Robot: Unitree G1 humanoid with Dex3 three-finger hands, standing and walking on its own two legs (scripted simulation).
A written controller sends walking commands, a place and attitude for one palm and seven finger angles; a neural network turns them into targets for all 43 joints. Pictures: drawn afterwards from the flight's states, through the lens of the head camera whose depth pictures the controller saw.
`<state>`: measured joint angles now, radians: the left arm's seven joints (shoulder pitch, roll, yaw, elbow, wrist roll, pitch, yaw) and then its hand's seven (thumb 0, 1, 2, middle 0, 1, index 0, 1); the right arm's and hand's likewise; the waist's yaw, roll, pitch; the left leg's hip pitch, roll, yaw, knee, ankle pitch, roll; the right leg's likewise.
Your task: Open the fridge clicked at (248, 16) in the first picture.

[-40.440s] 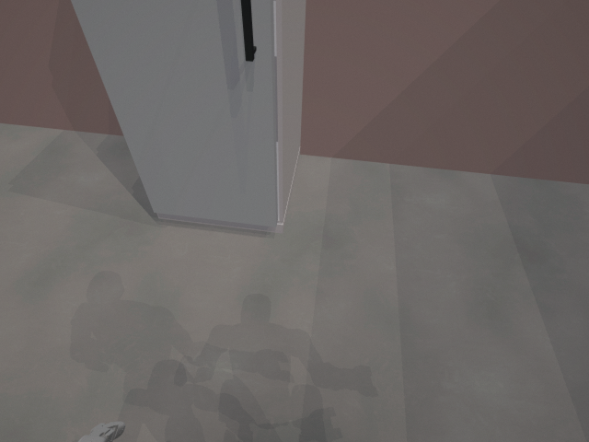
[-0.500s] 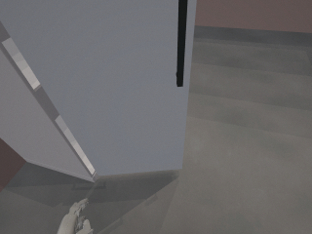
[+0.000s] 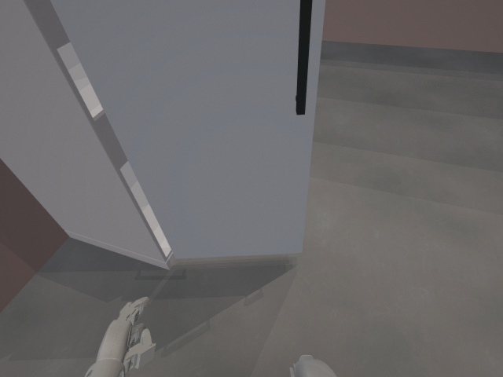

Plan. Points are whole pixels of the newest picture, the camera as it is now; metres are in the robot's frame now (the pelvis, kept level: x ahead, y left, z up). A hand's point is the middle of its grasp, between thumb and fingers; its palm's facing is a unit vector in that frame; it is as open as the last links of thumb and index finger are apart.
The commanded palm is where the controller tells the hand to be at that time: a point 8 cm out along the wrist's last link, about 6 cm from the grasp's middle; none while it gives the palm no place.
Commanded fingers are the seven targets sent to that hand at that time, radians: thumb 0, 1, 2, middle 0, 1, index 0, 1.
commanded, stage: stop stepping back and stand still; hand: right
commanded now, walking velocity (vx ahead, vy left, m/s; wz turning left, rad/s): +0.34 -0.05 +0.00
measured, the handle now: (303, 24) +0.71 -0.10 +0.25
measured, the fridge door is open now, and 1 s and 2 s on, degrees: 69 69 69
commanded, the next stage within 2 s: let the arm hang, fingers relaxed in 1.34 s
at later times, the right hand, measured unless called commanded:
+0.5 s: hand out of the picture +0.14 -0.29 +0.19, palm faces +0.48 +0.74 -0.46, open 7.4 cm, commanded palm +0.08 -0.33 +0.18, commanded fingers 0.00 -0.90 -0.90 0.20 0.30 0.20 0.30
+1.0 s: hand out of the picture +0.17 -0.31 +0.17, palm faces +0.45 +0.76 -0.46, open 7.4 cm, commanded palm +0.11 -0.35 +0.18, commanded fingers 0.00 -0.90 -0.90 0.20 0.30 0.20 0.30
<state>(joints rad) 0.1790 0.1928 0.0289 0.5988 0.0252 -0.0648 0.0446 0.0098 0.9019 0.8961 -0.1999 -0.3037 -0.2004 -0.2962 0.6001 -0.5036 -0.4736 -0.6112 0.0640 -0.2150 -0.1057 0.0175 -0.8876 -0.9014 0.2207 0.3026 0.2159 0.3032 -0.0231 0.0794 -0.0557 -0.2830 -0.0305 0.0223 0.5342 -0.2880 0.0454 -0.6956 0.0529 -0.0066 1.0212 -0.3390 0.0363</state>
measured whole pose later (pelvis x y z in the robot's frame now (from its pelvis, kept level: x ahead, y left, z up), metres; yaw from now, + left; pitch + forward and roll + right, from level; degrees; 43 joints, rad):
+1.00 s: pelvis -0.02 -0.04 +0.00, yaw -2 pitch +0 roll +1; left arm 0.21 0.20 -0.01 0.62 0.00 -0.13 0.07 0.01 0.90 0.90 -0.20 -0.30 -0.20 -0.30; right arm 0.52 -0.40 -0.39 -0.39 0.04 -0.21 -0.13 0.02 -0.89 -0.90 0.21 0.30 0.21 0.30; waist 0.00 -0.02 -0.03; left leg -0.19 -0.03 0.05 0.47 -0.27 0.03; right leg -0.27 -0.04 -0.05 0.51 -0.23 0.00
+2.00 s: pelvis -0.06 -0.06 +0.00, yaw -5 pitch -1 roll +2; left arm 0.30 0.23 0.02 1.05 0.02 0.04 0.01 0.01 0.91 0.90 -0.20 -0.30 -0.20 -0.30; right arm 0.34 -0.24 -0.01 1.09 -0.02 0.03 0.00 0.01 -0.93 -0.90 0.21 0.30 0.20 0.30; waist 0.00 0.00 0.04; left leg -0.24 0.01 0.10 0.46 -0.22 0.01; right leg -0.34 0.00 -0.01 0.52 -0.17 -0.04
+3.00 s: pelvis -0.01 -0.05 +0.02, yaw -4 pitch +0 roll +0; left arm 0.09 0.31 0.00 1.13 0.01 0.00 0.01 0.01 0.90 0.90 -0.20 -0.30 -0.20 -0.30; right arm 0.13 -0.31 0.00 1.14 -0.02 -0.01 0.00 0.01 -0.91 -0.90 0.21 0.30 0.20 0.30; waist 0.00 -0.01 0.04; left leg -0.09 0.01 0.07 0.31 -0.22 0.01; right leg -0.17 0.01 -0.03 0.33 -0.16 -0.02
